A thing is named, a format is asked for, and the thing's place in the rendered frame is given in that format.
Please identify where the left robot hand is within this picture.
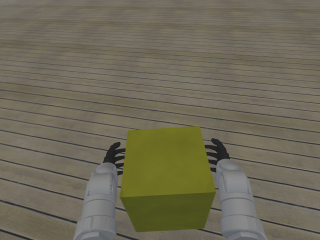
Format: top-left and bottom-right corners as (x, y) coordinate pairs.
(103, 142), (126, 175)

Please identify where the carton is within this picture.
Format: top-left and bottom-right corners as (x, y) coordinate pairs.
(120, 126), (216, 232)

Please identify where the robot left forearm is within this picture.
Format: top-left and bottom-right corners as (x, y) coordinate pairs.
(73, 162), (118, 240)

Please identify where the right robot hand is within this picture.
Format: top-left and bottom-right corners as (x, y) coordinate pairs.
(204, 138), (230, 173)

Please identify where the robot right forearm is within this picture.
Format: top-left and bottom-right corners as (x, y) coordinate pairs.
(216, 159), (268, 240)

